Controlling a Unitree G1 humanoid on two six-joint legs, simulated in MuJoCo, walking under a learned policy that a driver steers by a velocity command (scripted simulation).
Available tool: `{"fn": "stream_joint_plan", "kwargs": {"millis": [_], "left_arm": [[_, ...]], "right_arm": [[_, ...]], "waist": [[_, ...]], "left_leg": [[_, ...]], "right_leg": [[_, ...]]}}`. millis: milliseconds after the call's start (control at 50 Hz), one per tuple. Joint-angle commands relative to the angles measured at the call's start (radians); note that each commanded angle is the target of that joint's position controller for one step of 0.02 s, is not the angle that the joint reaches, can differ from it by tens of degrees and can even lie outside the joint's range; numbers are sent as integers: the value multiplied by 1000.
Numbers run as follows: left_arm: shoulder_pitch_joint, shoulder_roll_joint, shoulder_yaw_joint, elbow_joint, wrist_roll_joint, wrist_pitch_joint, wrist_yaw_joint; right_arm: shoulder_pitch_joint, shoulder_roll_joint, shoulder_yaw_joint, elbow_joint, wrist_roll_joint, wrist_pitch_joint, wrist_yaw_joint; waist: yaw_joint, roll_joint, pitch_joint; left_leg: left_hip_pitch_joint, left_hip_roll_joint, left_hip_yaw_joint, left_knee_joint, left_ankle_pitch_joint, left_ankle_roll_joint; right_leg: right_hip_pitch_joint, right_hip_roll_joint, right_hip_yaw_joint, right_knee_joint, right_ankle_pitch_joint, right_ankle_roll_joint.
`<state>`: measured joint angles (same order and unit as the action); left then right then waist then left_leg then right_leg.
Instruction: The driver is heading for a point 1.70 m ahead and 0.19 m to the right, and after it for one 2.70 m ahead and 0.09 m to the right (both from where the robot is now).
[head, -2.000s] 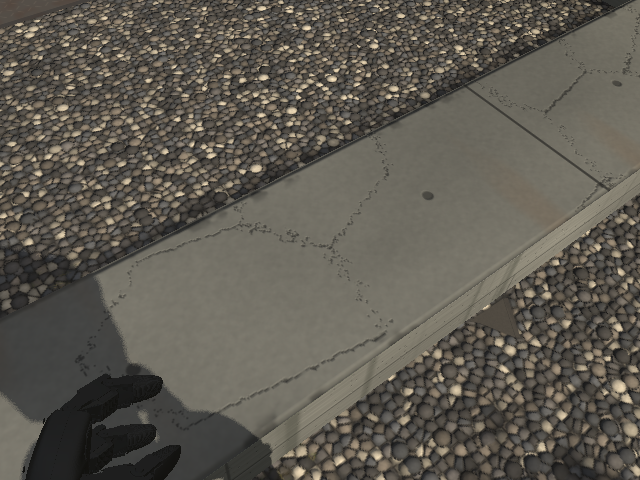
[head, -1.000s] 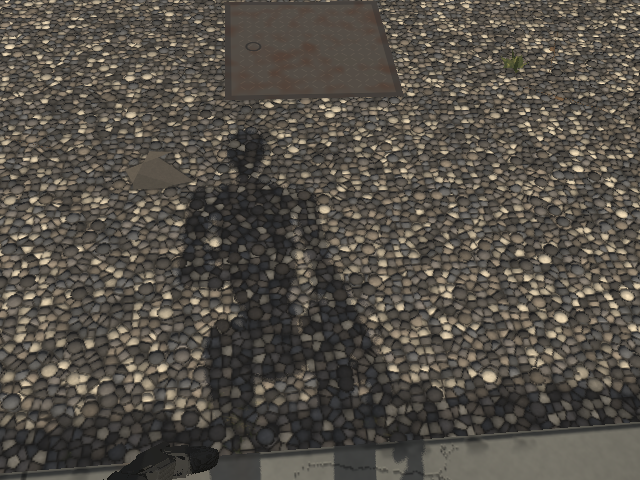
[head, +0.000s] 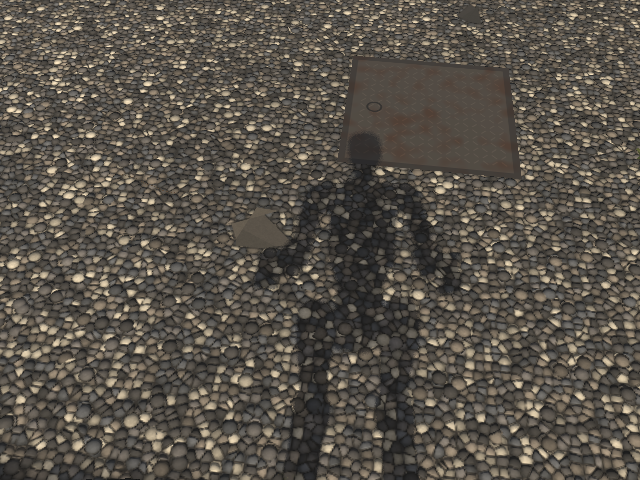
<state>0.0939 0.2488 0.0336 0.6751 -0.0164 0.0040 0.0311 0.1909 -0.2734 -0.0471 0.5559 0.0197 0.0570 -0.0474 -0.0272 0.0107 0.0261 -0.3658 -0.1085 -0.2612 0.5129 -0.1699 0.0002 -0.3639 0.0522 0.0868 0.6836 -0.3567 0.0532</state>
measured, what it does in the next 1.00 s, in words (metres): steps on the spot: right foot, then left foot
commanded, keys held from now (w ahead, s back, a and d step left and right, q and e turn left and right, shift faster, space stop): q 0.06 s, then no key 0.94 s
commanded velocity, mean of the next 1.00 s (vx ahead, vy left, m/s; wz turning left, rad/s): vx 0.00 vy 0.00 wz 0.17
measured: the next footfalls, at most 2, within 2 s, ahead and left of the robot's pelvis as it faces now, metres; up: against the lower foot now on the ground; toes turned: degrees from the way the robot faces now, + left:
right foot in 0.04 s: +0.04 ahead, -0.13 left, +0.00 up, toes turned +6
left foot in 0.44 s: -0.01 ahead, +0.12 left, +0.00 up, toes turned +5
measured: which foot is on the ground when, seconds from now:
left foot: down 0.00-0.04, up 0.06-0.42, down 0.44-1.00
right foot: up 0.00-0.02, down 0.04-1.00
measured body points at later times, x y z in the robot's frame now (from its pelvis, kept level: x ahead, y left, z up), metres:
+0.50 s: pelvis -0.02 -0.01 +0.00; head -0.01 -0.01 +0.45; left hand +0.06 +0.24 -0.12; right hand +0.16 -0.23 -0.10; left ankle -0.05 +0.12 -0.74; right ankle +0.00 -0.13 -0.74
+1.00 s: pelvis -0.02 +0.01 +0.01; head -0.01 +0.01 +0.46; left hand +0.02 +0.27 -0.13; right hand +0.08 -0.22 -0.13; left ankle -0.05 +0.12 -0.74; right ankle +0.00 -0.13 -0.74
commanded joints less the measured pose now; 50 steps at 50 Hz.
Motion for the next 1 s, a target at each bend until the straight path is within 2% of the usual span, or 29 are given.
{"fn": "stream_joint_plan", "kwargs": {"millis": [20,40,60,80,100,120,140,160,200,240,300,340,360,400,420,440,460,480,500,520,580,760,1000], "left_arm": [[82,76,35,-45,0,-31,-11],[95,138,49,-53,21,-28,-9],[53,203,60,-70,50,-15,-5],[68,207,71,-83,70,-17,-1],[12,137,52,-104,63,-19,8],[-32,93,38,-112,45,-15,14],[-40,73,26,-118,26,-14,20],[-30,74,19,-117,20,-12,25],[12,57,9,-112,29,-10,29],[58,42,1,-104,29,-7,31],[84,75,7,-90,23,1,30],[109,112,17,-76,16,10,23],[128,125,20,-66,11,15,20],[139,122,17,-48,-5,19,17],[178,120,16,-28,-8,10,12],[185,100,6,-27,5,-9,4],[191,38,-10,-42,23,-29,-5],[143,32,-17,-40,34,-36,-5],[110,48,-12,-38,30,-35,-6],[103,49,-10,-30,28,-30,-4],[134,59,-7,-10,27,-17,-1],[179,70,-3,66,24,-8,10],[217,79,-11,168,23,-4,21]], "right_arm": [[-37,-138,-47,-61,25,1,-2],[3,-94,-36,-58,15,0,1],[50,-86,-38,-67,9,-12,7],[38,-161,-61,-61,-13,-31,12],[25,-203,-75,-27,0,-31,11],[41,-184,-72,2,-3,-19,5],[43,-153,-64,13,-7,-6,-2],[40,-126,-54,7,-6,1,-3],[9,-102,-42,-5,-1,-4,-7],[-30,-74,-27,-12,4,-10,-7],[-43,-32,-1,-5,-4,-14,4],[-25,-32,4,15,-5,-20,14],[-12,-38,4,29,-6,-26,17],[41,-36,4,65,-11,-37,23],[49,-61,3,66,-21,-41,25],[58,-110,-3,53,-31,-44,18],[28,-160,-14,63,-34,-40,19],[10,-77,5,61,-31,-41,26],[-9,-31,19,62,-38,-44,31],[-11,-32,20,68,-42,-46,31],[13,-37,24,92,-33,-63,29],[41,-32,35,163,-30,-76,30],[106,-33,38,289,-24,-69,23]], "waist": [[51,159,-149],[27,-2,-165],[-21,-277,-112],[16,-297,-107],[6,-183,-63],[-10,-136,-27],[-3,-129,-10],[1,-126,-4],[27,-128,-24],[52,-143,-46],[65,-183,-69],[74,-213,-55],[78,-207,-51],[43,-181,-40],[40,-159,-44],[44,-90,-91],[92,114,-114],[58,138,-126],[49,114,-94],[44,99,-75],[44,73,-27],[46,3,-15],[41,-11,-12]], "left_leg": [[102,179,-254,-46,116,137],[-24,96,-149,125,-141,79],[-245,-75,52,333,-492,15],[-275,-4,97,565,-505,-40],[-251,35,88,669,-412,-53],[-240,38,96,722,-348,-65],[-247,33,102,779,-303,-77],[-240,25,100,815,-270,-85],[-235,21,126,792,-228,-100],[-250,49,121,637,-221,-114],[-136,110,179,363,-254,-116],[-31,105,243,211,-301,-105],[2,100,261,132,-265,-96],[124,89,279,-115,-49,-57],[203,109,237,-194,55,-29],[315,189,148,-163,219,1],[303,234,114,-89,276,59],[225,226,108,-116,144,91],[196,210,111,-132,51,85],[176,190,124,-135,7,71],[136,179,129,-146,-3,59],[121,157,148,-160,14,59],[153,132,182,-172,73,51]], "right_leg": [[156,-20,-21,-302,186,-42],[276,-206,130,-338,277,-112],[298,-404,341,-350,567,-262],[196,-494,462,-418,449,-365],[143,-413,369,-419,282,-330],[106,-336,271,-410,190,-278],[104,-292,211,-410,169,-258],[98,-271,177,-409,203,-262],[150,-247,127,-405,239,-281],[256,-251,133,-379,238,-290],[279,-255,135,-362,222,-286],[225,-248,131,-346,249,-290],[218,-250,136,-333,272,-294],[174,-242,130,-300,369,-276],[140,-234,119,-290,410,-242],[79,-207,87,-255,374,-187],[50,-109,-18,-246,200,-127],[117,-86,-55,-232,120,-84],[118,-80,-59,-231,132,-72],[121,-80,-62,-232,148,-73],[126,-88,-51,-246,179,-80],[173,-99,-43,-267,215,-71],[185,-103,-44,-285,256,-71]]}}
